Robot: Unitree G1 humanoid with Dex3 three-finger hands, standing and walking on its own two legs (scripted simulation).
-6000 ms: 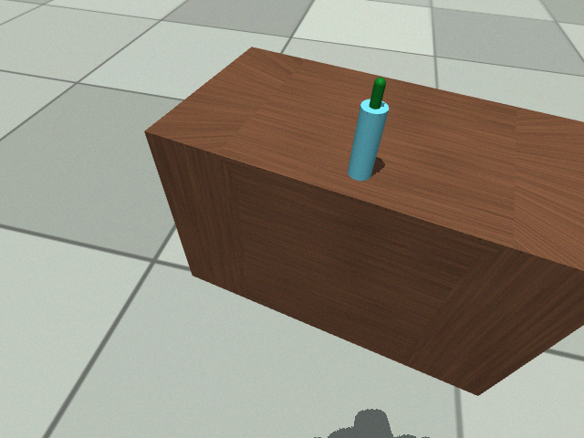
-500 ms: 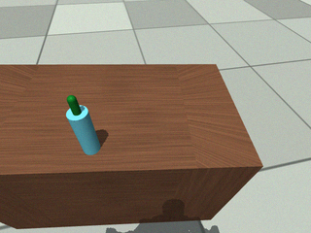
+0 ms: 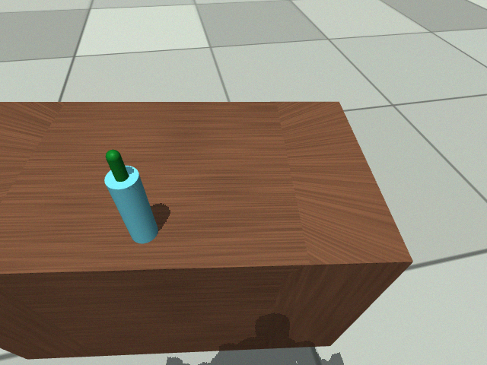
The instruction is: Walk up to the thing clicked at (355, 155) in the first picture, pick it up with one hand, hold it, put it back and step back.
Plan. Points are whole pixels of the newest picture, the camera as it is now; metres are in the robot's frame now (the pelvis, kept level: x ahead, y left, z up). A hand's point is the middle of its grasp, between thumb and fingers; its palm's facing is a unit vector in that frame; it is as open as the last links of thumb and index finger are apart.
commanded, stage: rise first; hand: left
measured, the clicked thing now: (130, 198) +0.41 +0.21 +0.04
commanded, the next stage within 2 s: go down in 1.70 s
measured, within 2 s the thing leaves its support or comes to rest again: neither
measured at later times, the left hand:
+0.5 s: hand out of the picture +0.16 +0.26 -0.09, palm faces +0.26 -0.90 -0.34, open 14.4 cm
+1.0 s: hand (58, 338) +0.18 +0.27 +0.01, palm faces +0.33 -0.87 -0.36, open 17.5 cm
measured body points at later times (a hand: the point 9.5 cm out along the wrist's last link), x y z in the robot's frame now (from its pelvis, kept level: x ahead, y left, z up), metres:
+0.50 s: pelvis +0.00 +0.00 -0.01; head +0.01 +0.00 +0.44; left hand +0.14 +0.31 -0.07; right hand +0.17 -0.27 -0.10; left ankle -0.02 +0.12 -0.75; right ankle +0.01 -0.13 -0.75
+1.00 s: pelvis +0.01 +0.00 +0.00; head +0.00 -0.01 +0.44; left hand +0.15 +0.31 +0.04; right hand +0.18 -0.26 -0.08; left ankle -0.02 +0.12 -0.75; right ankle +0.01 -0.13 -0.75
